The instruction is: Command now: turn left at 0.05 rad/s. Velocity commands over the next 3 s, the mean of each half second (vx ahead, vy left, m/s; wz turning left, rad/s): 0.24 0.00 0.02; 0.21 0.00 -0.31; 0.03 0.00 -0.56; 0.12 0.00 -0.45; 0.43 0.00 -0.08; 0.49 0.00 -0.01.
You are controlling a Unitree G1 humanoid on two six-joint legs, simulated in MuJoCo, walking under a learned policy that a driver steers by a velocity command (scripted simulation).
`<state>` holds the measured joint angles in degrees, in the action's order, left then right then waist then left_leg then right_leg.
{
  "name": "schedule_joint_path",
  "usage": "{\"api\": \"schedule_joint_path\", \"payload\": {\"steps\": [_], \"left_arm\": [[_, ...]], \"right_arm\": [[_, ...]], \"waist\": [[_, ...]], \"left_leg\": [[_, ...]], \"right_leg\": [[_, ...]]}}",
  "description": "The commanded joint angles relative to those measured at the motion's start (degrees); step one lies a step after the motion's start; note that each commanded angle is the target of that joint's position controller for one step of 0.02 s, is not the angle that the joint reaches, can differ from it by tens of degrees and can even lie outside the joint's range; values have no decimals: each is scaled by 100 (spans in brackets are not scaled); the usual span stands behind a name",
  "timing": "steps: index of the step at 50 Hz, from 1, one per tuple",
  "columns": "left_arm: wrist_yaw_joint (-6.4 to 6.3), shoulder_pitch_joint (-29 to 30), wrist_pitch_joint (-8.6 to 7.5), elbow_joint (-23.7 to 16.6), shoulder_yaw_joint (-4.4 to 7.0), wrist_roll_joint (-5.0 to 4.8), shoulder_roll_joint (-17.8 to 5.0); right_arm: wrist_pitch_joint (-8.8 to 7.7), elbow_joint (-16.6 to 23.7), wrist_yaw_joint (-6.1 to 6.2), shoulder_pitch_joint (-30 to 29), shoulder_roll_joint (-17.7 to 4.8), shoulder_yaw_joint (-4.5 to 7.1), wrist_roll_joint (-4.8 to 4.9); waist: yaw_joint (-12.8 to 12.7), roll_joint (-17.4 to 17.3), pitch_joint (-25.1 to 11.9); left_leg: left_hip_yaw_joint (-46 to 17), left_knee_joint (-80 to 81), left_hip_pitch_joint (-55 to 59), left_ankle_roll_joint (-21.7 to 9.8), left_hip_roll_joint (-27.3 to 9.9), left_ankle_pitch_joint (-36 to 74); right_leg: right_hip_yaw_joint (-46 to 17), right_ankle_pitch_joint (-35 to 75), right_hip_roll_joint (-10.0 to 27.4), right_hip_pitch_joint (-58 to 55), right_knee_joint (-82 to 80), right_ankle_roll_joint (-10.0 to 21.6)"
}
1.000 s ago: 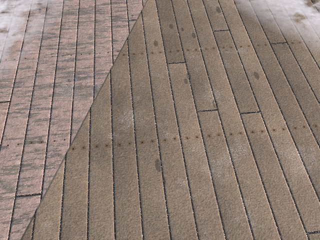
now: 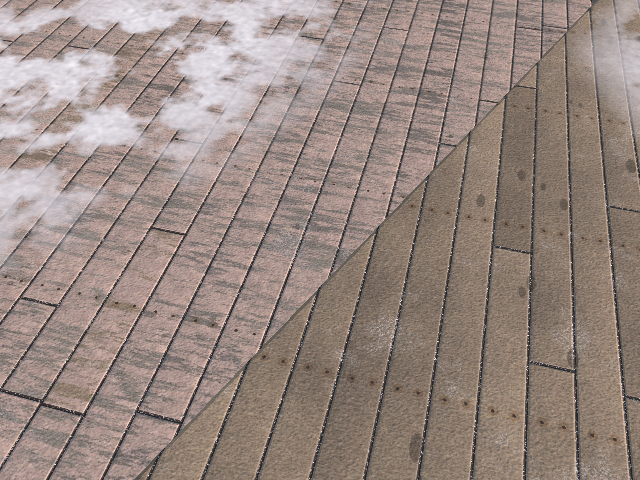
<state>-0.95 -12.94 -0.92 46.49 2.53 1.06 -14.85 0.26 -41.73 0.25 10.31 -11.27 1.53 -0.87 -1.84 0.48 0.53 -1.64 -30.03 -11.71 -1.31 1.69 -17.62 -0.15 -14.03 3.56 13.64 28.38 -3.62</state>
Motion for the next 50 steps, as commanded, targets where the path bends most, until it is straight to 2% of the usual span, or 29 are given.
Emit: {"api": "schedule_joint_path", "payload": {"steps": [1,3,6,8,10,12,14,15,16,17,18,19,20,23,24,27,30,33,35,37,38,39,40,41,42,43,44,46,50], "left_arm": [[-34,35,-83,-200,137,-20,-561],[-50,24,-77,-127,139,-28,-565],[-82,8,-55,-17,143,-94,-518],[-78,377,-145,-224,142,-177,-502],[-10,517,-313,-352,159,-273,-520],[114,378,-464,-321,159,-323,-521],[195,-376,-543,59,184,-281,-466],[206,-920,-530,332,249,-195,-551],[177,-1568,-524,459,353,-162,-892],[223,-1990,-548,450,514,-157,-1634],[220,-1669,-581,318,353,-120,-1155],[192,-1299,-593,210,270,-135,-882],[189,-1059,-588,119,237,-120,-788],[216,-1061,-523,131,106,-98,-504],[204,-1115,-507,183,122,-106,-623],[123,-1221,-451,234,126,-114,-694],[6,-1244,-347,283,117,-104,-756],[-50,-1450,-272,379,167,-166,-885],[-73,-1239,-240,311,221,-216,-955],[-91,-889,-216,164,284,-229,-1015],[-85,-753,-208,60,269,-227,-936],[-89,-661,-214,-238,162,-107,-595],[-56,-2022,-181,-98,-22,-124,81],[-43,-2082,-120,58,164,-233,-691],[-73,-1419,-32,-116,271,-338,-934],[-134,-1111,69,-196,278,-303,-865],[-186,-1054,202,-222,318,-242,-842],[-220,-1226,380,-309,308,-218,-607],[-183,-755,383,-666,274,-147,-551]], "right_arm": [[-67,291,34,-73,-722,209,19],[-63,223,33,-53,-702,212,26],[2,64,57,230,-955,317,96],[-21,-10,64,529,-1263,402,156],[-161,-98,86,662,-1246,405,186],[-256,-94,76,509,-1149,388,238],[-222,3,42,-48,-1156,382,301],[-216,19,35,-111,-1033,355,253],[-249,116,28,-256,-701,253,172],[-362,398,66,-243,-601,231,206],[-458,333,71,-157,-960,325,293],[-525,253,25,-37,-1020,347,368],[-553,139,3,23,-973,338,344],[-550,70,-98,-71,-885,362,194],[-520,93,-127,-81,-744,342,188],[-459,246,-136,-565,-612,285,175],[-543,478,-173,-1208,-456,208,142],[-600,606,-239,-1536,-544,223,157],[-609,624,-221,-1421,-779,298,151],[-624,395,-139,-621,-1127,438,86],[-642,225,-78,42,-1345,518,35],[-625,145,20,788,-1722,565,-152],[-540,226,-27,616,-1713,484,-170],[-434,393,-35,357,-1303,414,-39],[-376,436,-10,-90,-973,320,67],[-327,365,16,-439,-812,266,109],[-299,336,18,-685,-761,243,61],[-317,256,7,-1017,-896,293,-97],[-362,73,116,-973,-1160,390,-26]], "waist": [[63,-129,-129],[65,-100,-151],[221,-465,-36],[442,-952,542],[456,-1176,791],[317,-1024,671],[-171,-738,294],[-364,-582,28],[-587,249,-158],[-614,1946,-282],[-453,1239,-72],[-252,823,290],[-157,505,337],[-89,455,316],[-33,606,233],[-112,347,318],[-186,391,493],[-212,557,408],[11,676,283],[453,776,-208],[777,598,-671],[922,-202,-1631],[270,-1643,-2696],[398,-1142,-2806],[349,-861,-1778],[213,-531,-1178],[79,-602,-784],[-167,-891,-412],[-68,-657,-533]], "left_leg": [[-594,678,-78,-256,-553,1146],[-552,645,-48,-249,-521,1262],[-884,1066,-71,-530,-622,-1254],[-2054,1742,-123,-1034,-1358,-2714],[-2688,1933,51,-1317,-1826,-2455],[-2458,1790,357,-1265,-1869,-1711],[-1478,1420,-407,-900,-1324,-800],[-1029,910,-912,-701,-990,-393],[-295,-597,-1571,-318,-432,-82],[211,-2423,-2804,37,265,-1061],[-397,-3422,-3377,-20,-11,-1553],[-510,-3753,-3721,-160,-289,-1007],[-392,-3716,-3736,-250,-498,-448],[-146,-3172,-3291,-263,-762,465],[-8,-2992,-3267,-159,-728,659],[160,-2210,-3313,67,-696,1163],[382,-792,-2467,166,-365,1917],[345,-206,-1911,131,-95,2324],[109,105,-1658,-5,-55,2187],[104,342,-745,-216,65,2134],[40,590,321,-400,-151,3014],[-1001,60,2153,-774,-1368,5047],[-2743,-156,3583,-1825,-3028,6395],[-2783,382,2860,-1733,-2706,4614],[-1987,666,2076,-1486,-2363,3387],[-1531,986,1216,-1291,-2034,2460],[-1172,1275,366,-1217,-1873,1781],[-554,1715,-876,-1216,-1651,1327],[-197,1819,-708,-1412,-1910,1509]], "right_leg": [[-43,811,67,-154,-221,27],[-40,872,69,-193,-210,26],[456,-653,-336,272,443,94],[422,-1126,-361,1273,1155,283],[16,-1470,-73,1879,1723,588],[-84,-1584,90,1874,1357,852],[336,-129,-231,3,39,907],[353,362,-393,-1044,43,798],[-776,-132,366,-1786,-513,1004],[-3414,-835,1709,-2392,-1548,1847],[-3987,-1358,1962,-2267,-1756,2087],[-3433,-1380,1811,-2136,-1700,1918],[-2828,-1135,1538,-2032,-1720,1704],[-1452,1205,998,-1727,-1779,1304],[-1275,1609,970,-1728,-1809,1372],[-776,2286,824,-1581,-1966,1392],[-354,3335,506,-975,-1862,1190],[-458,3589,573,-978,-1522,1160],[-707,3684,683,-1197,-1133,1064],[-834,4367,615,-1336,-307,890],[-712,4142,316,-1032,580,683],[-586,1996,-167,189,2259,457],[-632,-3096,-914,1711,4200,226],[-979,-2709,-578,1728,4717,177],[-635,-2257,-340,2200,4755,116],[-440,-1868,-128,2211,4546,36],[-409,-1639,14,1952,4447,-32],[-214,-1354,50,1250,4206,-61],[-171,-802,285,1255,3182,21]]}}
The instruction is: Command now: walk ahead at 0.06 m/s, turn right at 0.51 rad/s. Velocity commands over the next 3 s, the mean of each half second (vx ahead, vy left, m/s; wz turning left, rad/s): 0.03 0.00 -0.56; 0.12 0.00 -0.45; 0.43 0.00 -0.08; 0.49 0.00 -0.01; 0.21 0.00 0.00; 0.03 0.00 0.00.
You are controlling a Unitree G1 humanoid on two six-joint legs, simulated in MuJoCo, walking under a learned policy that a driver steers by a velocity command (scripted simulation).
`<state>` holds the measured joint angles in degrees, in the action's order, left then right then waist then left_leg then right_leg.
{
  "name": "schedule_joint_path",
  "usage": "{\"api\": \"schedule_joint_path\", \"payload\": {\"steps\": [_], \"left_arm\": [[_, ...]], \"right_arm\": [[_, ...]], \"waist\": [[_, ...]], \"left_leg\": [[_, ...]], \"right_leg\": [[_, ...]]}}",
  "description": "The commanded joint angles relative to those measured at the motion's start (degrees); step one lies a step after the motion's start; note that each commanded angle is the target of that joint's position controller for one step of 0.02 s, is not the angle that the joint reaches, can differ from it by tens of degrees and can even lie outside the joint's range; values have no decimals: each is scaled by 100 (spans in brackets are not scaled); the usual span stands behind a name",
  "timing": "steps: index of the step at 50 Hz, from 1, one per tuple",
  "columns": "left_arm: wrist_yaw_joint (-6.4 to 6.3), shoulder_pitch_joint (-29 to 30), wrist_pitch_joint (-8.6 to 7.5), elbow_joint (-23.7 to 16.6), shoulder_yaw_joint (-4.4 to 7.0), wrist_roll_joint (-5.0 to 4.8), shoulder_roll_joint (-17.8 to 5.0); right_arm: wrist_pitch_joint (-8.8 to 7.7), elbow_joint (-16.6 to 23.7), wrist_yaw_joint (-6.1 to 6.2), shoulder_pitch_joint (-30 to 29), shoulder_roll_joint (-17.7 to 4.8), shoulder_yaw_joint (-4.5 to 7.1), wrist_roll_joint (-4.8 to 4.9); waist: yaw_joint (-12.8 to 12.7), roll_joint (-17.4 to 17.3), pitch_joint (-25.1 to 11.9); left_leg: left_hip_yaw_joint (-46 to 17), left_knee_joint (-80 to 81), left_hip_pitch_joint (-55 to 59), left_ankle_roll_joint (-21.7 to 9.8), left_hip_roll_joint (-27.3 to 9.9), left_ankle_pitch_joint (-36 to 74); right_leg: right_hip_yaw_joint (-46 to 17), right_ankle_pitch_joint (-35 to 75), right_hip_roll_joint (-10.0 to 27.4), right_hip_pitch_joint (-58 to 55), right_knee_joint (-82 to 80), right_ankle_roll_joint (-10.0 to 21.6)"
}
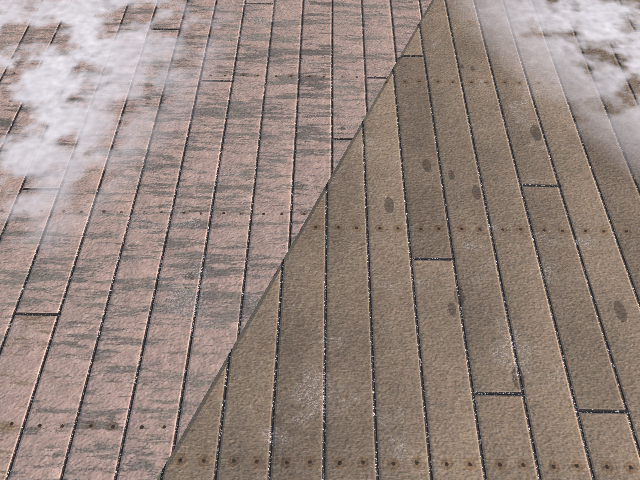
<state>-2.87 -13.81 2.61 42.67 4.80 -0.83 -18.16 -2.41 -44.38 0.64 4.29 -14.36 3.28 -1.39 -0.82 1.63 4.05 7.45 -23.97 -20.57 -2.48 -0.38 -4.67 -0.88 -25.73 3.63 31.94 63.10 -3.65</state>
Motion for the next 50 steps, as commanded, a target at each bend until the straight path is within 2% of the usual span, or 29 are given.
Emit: {"api": "schedule_joint_path", "payload": {"steps": [1,3,6,8,9,10,11,12,13,14,15,16,19,23,26,29,31,33,34,35,36,37,38,39,40,43,46,48,50], "left_arm": [[47,-523,25,-366,31,48,-226],[125,-343,27,-473,21,38,-278],[222,-178,58,-599,54,27,-412],[278,-275,59,-603,82,40,-408],[277,-418,56,-546,128,67,-463],[241,-614,47,-522,211,107,-674],[126,-620,37,-684,361,117,-1366],[166,-506,-88,-860,352,288,-1560],[211,-345,-227,-891,295,330,-1322],[212,-51,-316,-920,265,246,-1191],[197,177,-334,-982,221,142,-1004],[164,327,-325,-1018,174,80,-905],[98,205,-309,-1098,116,94,-782],[29,49,-220,-1162,184,56,-907],[51,104,-152,-1254,220,82,-983],[102,232,-109,-1334,228,62,-981],[118,347,-85,-1380,228,16,-967],[98,573,-49,-1437,217,-73,-926],[85,475,-46,-1456,177,-55,-759],[104,81,-42,-1406,78,54,-368],[105,119,-103,-1585,208,17,-773],[103,10,-127,-1427,308,62,-1131],[122,54,-113,-1322,328,45,-1124],[122,39,-81,-1233,275,69,-906],[151,117,-82,-1268,213,82,-752],[227,420,-223,-1350,71,7,-451],[253,667,-381,-1404,-30,43,-300],[286,739,-475,-1420,-95,23,-193],[320,692,-528,-1401,-87,-22,-260]], "right_arm": [[-66,324,108,-384,-919,234,46],[12,301,142,-421,-1046,264,74],[115,230,105,-336,-1181,304,156],[196,176,80,-332,-1206,309,251],[241,115,74,-208,-1098,287,282],[290,-14,55,69,-882,244,278],[303,85,4,236,-555,169,72],[273,357,64,-442,-764,233,34],[280,384,90,-575,-908,286,119],[295,306,116,-367,-911,311,178],[305,158,163,-212,-933,336,125],[309,122,182,-144,-945,350,74],[273,125,152,-92,-820,322,148],[241,214,111,-345,-680,241,167],[206,217,45,-323,-725,232,194],[147,222,-19,-202,-801,248,227],[96,227,-66,-60,-837,260,233],[49,134,-107,335,-873,298,211],[54,100,-91,532,-1119,375,151],[111,183,-45,490,-1461,427,71],[117,176,-68,435,-1568,437,-77],[84,327,-44,252,-1264,360,-16],[85,336,-14,125,-1000,295,65],[83,337,11,157,-932,265,161],[72,283,43,275,-924,244,234],[15,171,75,766,-970,230,177],[-56,112,52,925,-1112,247,210],[-73,89,14,976,-1262,275,239],[-80,38,-53,1118,-1365,289,278]], "waist": [[-142,-728,-930],[-118,-723,-959],[-72,-743,-907],[-190,-670,-903],[-223,-555,-912],[-234,-67,-757],[47,1644,-612],[-234,1636,-566],[-193,1024,-637],[19,786,-647],[105,492,-776],[171,493,-833],[169,498,-1080],[-10,624,-997],[-54,750,-929],[-47,820,-954],[14,842,-1013],[277,749,-1046],[255,416,-1139],[-37,-1009,-1195],[-59,-1908,-855],[-29,-1239,-812],[-30,-977,-699],[15,-929,-615],[127,-1003,-473],[386,-1003,-351],[484,-1029,-291],[521,-1061,-225],[519,-1089,-161]], "left_leg": [[-1027,1221,237,-1286,-1741,162],[-846,1228,281,-1220,-1780,33],[-697,1072,535,-1068,-1854,-207],[-513,682,664,-815,-1792,-409],[-357,309,559,-577,-1639,-638],[-43,-485,202,-153,-1303,-1089],[592,-2381,-1198,497,-431,-2658],[-447,-3566,-1868,550,109,-3382],[-886,-4099,-1970,447,0,-2980],[-1005,-4130,-1998,368,-77,-2418],[-1079,-4100,-1959,376,-144,-2056],[-1068,-4167,-1830,423,-123,-1790],[-1114,-3996,-1589,538,7,-1412],[-1202,-2719,-1424,687,99,-1359],[-1206,-2123,-922,690,191,-1526],[-1230,-1621,-518,628,282,-1667],[-1234,-1097,-249,549,308,-1592],[-1111,174,539,389,255,-606],[-1460,423,1255,173,-318,-57],[-2594,542,1884,-336,-1572,974],[-3717,671,1459,-1321,-2356,1555],[-3429,747,1449,-1400,-2252,719],[-2919,804,1435,-1084,-1798,-452],[-2676,921,1555,-861,-1456,-1536],[-2692,1051,1642,-878,-1433,-1957],[-2380,1374,1794,-886,-1301,-2259],[-2081,1471,1735,-899,-1322,-1796],[-1841,1494,1361,-888,-1305,-1525],[-1761,1425,1083,-910,-1350,-1479]], "right_leg": [[-77,525,309,-652,-555,60],[35,732,286,-896,-1009,134],[227,673,188,-1135,-1624,280],[448,933,20,-1537,-2519,465],[517,1138,-152,-1891,-2982,607],[52,1702,-44,-2230,-3714,851],[-2056,3334,1414,-2785,-4237,1480],[-3045,3144,1872,-2223,-4625,2302],[-2578,2952,1605,-2246,-4647,2187],[-2148,2850,1332,-2262,-4550,1855],[-1923,2767,1140,-2350,-4450,1601],[-1763,3049,1040,-2301,-4397,1533],[-1628,3557,862,-2517,-4295,1574],[-1883,3036,780,-2722,-4206,1612],[-2164,2791,740,-2394,-4165,1679],[-2523,3061,678,-2304,-4047,1672],[-2751,3315,603,-2379,-3896,1607],[-2703,3032,322,-2133,-3631,1313],[-2458,2128,38,-1598,-3258,1028],[-1463,-73,-755,-706,-1897,671],[-840,-1352,-1125,278,-798,378],[-945,-891,-711,396,32,244],[-884,-357,-620,529,192,204],[-821,-10,-570,720,267,142],[-814,244,-538,971,359,90],[-490,599,-473,985,-246,58],[-132,783,-219,559,-1294,64],[108,743,-172,-75,-2007,131],[255,641,-240,-624,-2535,235]]}}
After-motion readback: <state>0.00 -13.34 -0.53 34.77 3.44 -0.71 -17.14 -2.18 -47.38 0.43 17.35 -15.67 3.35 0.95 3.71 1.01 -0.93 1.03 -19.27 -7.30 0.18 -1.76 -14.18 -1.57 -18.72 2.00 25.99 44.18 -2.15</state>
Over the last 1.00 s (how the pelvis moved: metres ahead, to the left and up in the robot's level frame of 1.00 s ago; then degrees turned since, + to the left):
0.28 -0.03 0.00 -13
